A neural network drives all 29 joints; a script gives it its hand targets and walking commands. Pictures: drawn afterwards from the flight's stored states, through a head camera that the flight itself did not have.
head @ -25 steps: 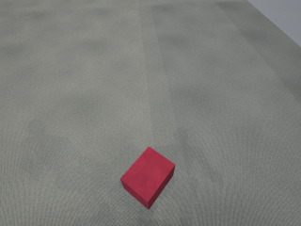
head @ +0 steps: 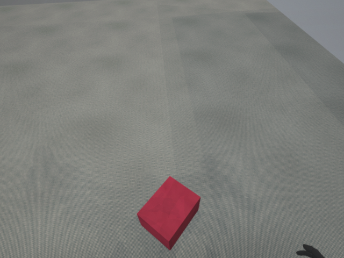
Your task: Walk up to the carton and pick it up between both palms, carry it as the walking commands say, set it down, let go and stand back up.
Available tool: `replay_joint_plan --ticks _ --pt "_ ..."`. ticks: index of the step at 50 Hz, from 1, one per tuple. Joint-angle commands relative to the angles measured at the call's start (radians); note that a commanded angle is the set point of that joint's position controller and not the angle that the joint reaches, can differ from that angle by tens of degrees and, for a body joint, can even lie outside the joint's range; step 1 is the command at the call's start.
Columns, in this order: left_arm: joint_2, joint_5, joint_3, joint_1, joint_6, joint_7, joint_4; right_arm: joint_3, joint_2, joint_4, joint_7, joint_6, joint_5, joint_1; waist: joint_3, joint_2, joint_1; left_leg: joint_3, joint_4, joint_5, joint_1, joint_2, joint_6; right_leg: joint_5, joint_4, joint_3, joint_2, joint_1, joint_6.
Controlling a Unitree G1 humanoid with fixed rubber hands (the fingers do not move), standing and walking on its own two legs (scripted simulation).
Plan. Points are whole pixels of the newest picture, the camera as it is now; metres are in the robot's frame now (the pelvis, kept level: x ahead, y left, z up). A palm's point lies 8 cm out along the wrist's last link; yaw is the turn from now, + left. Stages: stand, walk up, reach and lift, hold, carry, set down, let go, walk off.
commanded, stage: walk up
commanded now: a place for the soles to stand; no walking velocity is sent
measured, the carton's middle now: (169, 211) +0.47 +0.08 -0.68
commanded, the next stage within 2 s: none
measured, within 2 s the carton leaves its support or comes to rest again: neither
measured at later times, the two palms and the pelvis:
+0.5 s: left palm out of the picture +0.04 +0.52 -0.09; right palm out of the picture +0.11 -0.16 -0.12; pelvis -0.02 +0.16 -0.03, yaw -7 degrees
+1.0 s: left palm out of the picture +0.06 +0.74 -0.09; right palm out of the picture +0.02 +0.03 -0.10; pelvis -0.03 +0.37 -0.03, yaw -11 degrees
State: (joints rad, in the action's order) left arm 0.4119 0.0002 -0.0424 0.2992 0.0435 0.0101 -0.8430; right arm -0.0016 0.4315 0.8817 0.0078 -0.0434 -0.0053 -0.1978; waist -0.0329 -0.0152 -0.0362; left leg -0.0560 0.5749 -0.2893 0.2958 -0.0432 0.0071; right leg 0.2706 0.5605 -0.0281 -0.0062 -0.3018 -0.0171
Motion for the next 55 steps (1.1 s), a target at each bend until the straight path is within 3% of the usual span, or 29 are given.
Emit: replay_joint_plan --ticks 1,3,4,5,7,11,18,21,22,23,25,26,29,32,33,34,35,36,37,38,39,41,42,43,44,46,47,51,55 --pt "0.188 -0.008 -0.013 -0.056 0.029 -0.010 0.005 0.068 0.175 -0.043 0.000 -0.014 -0.017 0.041 -0.021 0.007 0.049 0.097 -0.116 0.014 -0.112 -0.083 0.070 -0.159 -0.079 -0.149 0.103 -0.006 -0.072" --pt "0.181 -0.007 -0.012 -0.055 0.026 -0.009 0.006 0.071 0.189 -0.041 0.001 -0.015 -0.018 0.046 -0.020 -0.028 0.044 0.133 -0.144 -0.002 -0.121 -0.114 0.088 -0.110 -0.054 -0.106 0.070 -0.022 -0.062" --pt "0.307 0.000 -0.076 0.197 0.036 -0.068 -0.067 0.131 0.279 -0.189 0.042 0.051 -0.096 0.182 0.062 -0.184 -0.016 0.024 0.098 -0.053 0.037 -0.091 0.065 -0.155 -0.085 -0.243 0.164 -0.010 -0.110" --pt "0.389 -0.003 -0.102 0.285 0.043 -0.098 -0.075 0.128 0.222 -0.228 0.057 0.082 -0.090 0.225 0.063 -0.026 -0.039 0.030 0.303 -0.123 0.305 -0.004 0.042 -0.161 -0.159 -0.493 0.274 0.174 -0.187" --pt "0.429 -0.012 -0.133 0.262 0.050 -0.124 -0.052 0.134 0.203 -0.244 0.065 0.110 -0.103 0.202 0.113 -0.029 -0.003 0.217 0.513 -0.248 0.507 -0.028 0.034 -0.161 -0.228 -0.743 0.413 0.227 -0.270" --pt "0.389 -0.014 -0.127 0.169 0.060 -0.135 0.014 0.147 0.217 -0.285 0.082 0.122 -0.085 0.131 0.096 -0.034 0.046 0.194 0.567 -0.127 0.412 -0.043 0.011 -0.113 -0.166 -0.487 0.279 0.123 -0.198" --pt "0.425 -0.048 -0.137 0.142 0.060 -0.134 0.063 0.175 0.246 -0.376 0.091 0.128 -0.064 0.147 0.061 0.161 0.043 0.212 0.443 -0.213 0.268 -0.073 0.024 -0.076 -0.076 -0.487 0.289 -0.020 -0.216" --pt "0.427 -0.041 -0.132 0.053 0.054 -0.132 0.080 0.195 0.260 -0.327 0.084 0.109 -0.057 -0.016 0.011 0.160 0.140 0.201 0.178 -0.186 0.025 -0.065 0.019 -0.136 0.054 -0.408 0.248 -0.146 -0.170" --pt "0.366 -0.041 -0.113 0.020 0.049 -0.137 0.086 0.207 0.271 -0.282 0.077 0.101 -0.063 -0.152 -0.043 0.042 0.214 0.221 0.012 -0.180 -0.211 -0.064 0.011 -0.103 0.248 -0.264 0.158 -0.295 -0.092" --pt "0.225 -0.031 -0.072 0.082 0.045 -0.141 0.080 0.223 0.353 -0.274 0.065 0.093 -0.073 -0.187 -0.017 -0.369 0.202 0.465 -0.212 -0.134 -0.333 -0.250 0.003 0.323 0.505 -0.045 -0.088 -0.543 -0.007" --pt "0.256 -0.028 -0.058 0.184 0.042 -0.161 0.047 0.212 0.325 -0.326 0.058 0.084 -0.032 -0.045 -0.028 -0.219 0.092 0.411 -0.150 0.404 -0.298 -0.329 -0.017 0.323 0.583 -0.043 -0.028 -0.540 0.008" --pt "0.279 -0.019 -0.062 0.110 0.030 -0.160 0.044 0.193 0.288 -0.325 0.056 0.082 -0.016 -0.008 0.004 -0.164 0.111 0.302 -0.179 0.452 -0.201 -0.263 -0.091 0.229 0.591 -0.049 0.000 -0.463 0.006" --pt "0.276 -0.002 -0.078 0.200 0.009 -0.147 -0.010 0.183 0.226 -0.335 0.040 0.090 -0.032 -0.020 0.009 -0.258 0.095 0.052 -0.159 0.675 -0.182 -0.097 -0.264 0.127 0.537 0.029 -0.031 -0.322 0.029" --pt "0.306 0.001 -0.112 0.574 0.003 -0.149 -0.088 0.216 0.259 -0.442 0.037 0.115 -0.029 0.274 -0.002 -0.322 -0.122 -0.168 -0.093 0.976 0.079 0.066 -0.476 0.167 0.138 0.207 -0.059 0.177 0.029" --pt "0.341 0.010 -0.145 0.758 0.005 -0.160 -0.126 0.228 0.271 -0.486 0.033 0.115 -0.029 0.391 -0.038 -0.160 -0.264 -0.172 0.311 1.012 0.185 0.099 -0.439 0.023 -0.072 0.234 0.007 0.375 -0.051" --pt "0.341 0.029 -0.165 0.637 0.012 -0.178 -0.107 0.214 0.226 -0.476 0.029 0.119 -0.030 0.282 -0.072 0.380 -0.218 0.042 0.866 0.223 0.262 0.045 -0.159 -0.354 -0.120 0.008 0.132 0.350 -0.123" --pt "0.326 -0.005 -0.162 0.381 0.024 -0.200 -0.041 0.195 0.178 -0.442 0.033 0.115 -0.037 0.087 -0.086 0.417 -0.053 0.255 1.015 -0.368 0.346 -0.039 -0.069 -0.284 -0.069 -0.299 0.273 0.255 -0.202" --pt "0.349 -0.016 -0.132 0.121 0.030 -0.204 0.026 0.202 0.232 -0.407 0.046 0.130 -0.050 0.001 0.002 0.145 0.080 0.421 1.088 -0.365 0.240 -0.108 -0.035 -0.015 -0.120 -0.513 0.397 -0.097 -0.243" --pt "0.404 -0.016 -0.127 -0.068 0.047 -0.210 0.097 0.204 0.238 -0.380 0.047 0.138 -0.038 -0.039 0.122 0.069 0.180 0.438 1.122 -0.391 0.217 -0.085 -0.037 0.215 -0.172 -0.587 0.443 -0.348 -0.248" --pt "0.404 -0.019 -0.113 -0.122 0.068 -0.218 0.122 0.182 0.230 -0.370 0.058 0.138 -0.037 -0.041 0.220 -0.038 0.199 0.380 0.949 -0.279 0.255 -0.065 -0.031 0.226 -0.201 -0.512 0.367 -0.341 -0.231" --pt "0.429 -0.034 -0.112 -0.072 0.077 -0.216 0.095 0.178 0.215 -0.400 0.071 0.139 -0.028 -0.001 0.260 -0.062 0.207 0.334 0.679 -0.215 0.253 -0.092 -0.013 0.183 -0.182 -0.453 0.329 -0.287 -0.201" --pt "0.495 -0.063 -0.136 -0.066 0.068 -0.182 0.072 0.180 0.212 -0.345 0.075 0.117 -0.021 -0.039 0.156 0.173 0.206 0.216 0.315 -0.330 0.030 -0.116 0.026 -0.128 -0.039 -0.357 0.259 -0.302 -0.156" --pt "0.431 -0.065 -0.128 -0.062 0.054 -0.160 0.074 0.199 0.241 -0.260 0.065 0.099 -0.034 -0.242 0.052 0.084 0.278 0.190 0.077 -0.318 -0.217 -0.070 0.037 -0.247 0.253 -0.264 0.203 -0.386 -0.113" --pt "0.272 -0.067 -0.085 0.060 0.051 -0.157 0.049 0.214 0.302 -0.239 0.060 0.087 -0.046 -0.270 0.086 -0.310 0.260 0.247 -0.086 -0.336 -0.245 -0.060 -0.010 0.223 0.563 -0.105 -0.013 -0.499 -0.043" --pt "0.210 -0.054 -0.057 0.131 0.052 -0.173 0.067 0.218 0.351 -0.268 0.062 0.083 -0.042 -0.215 0.111 -0.530 0.194 0.537 -0.249 -0.164 -0.168 -0.252 -0.010 0.456 0.756 -0.068 -0.091 -0.643 -0.018" --pt "0.305 -0.031 -0.071 0.173 0.045 -0.166 0.037 0.214 0.326 -0.353 0.063 0.087 -0.013 0.021 0.077 -0.227 0.088 0.479 -0.267 -0.089 -0.053 -0.299 0.007 0.270 0.760 -0.122 -0.002 -0.531 -0.017" --pt "0.312 -0.015 -0.081 0.071 0.033 -0.162 0.038 0.202 0.311 -0.341 0.053 0.082 -0.012 0.026 0.122 -0.193 0.105 0.446 -0.272 -0.052 0.002 -0.256 -0.021 0.214 0.788 -0.099 0.003 -0.504 -0.013" --pt "0.268 0.019 -0.068 0.180 0.030 -0.148 0.005 0.177 0.214 -0.333 0.032 0.088 -0.041 -0.032 0.033 -0.181 0.089 0.153 -0.035 0.581 -0.189 -0.160 -0.016 0.096 0.565 0.012 -0.004 -0.412 0.032" --pt "0.238 0.019 -0.056 0.142 0.024 -0.135 0.014 0.182 0.200 -0.339 0.036 0.087 -0.054 -0.084 0.027 -0.186 0.123 0.122 -0.060 0.414 -0.224 -0.122 0.026 0.065 0.353 0.094 0.005 -0.370 0.011"
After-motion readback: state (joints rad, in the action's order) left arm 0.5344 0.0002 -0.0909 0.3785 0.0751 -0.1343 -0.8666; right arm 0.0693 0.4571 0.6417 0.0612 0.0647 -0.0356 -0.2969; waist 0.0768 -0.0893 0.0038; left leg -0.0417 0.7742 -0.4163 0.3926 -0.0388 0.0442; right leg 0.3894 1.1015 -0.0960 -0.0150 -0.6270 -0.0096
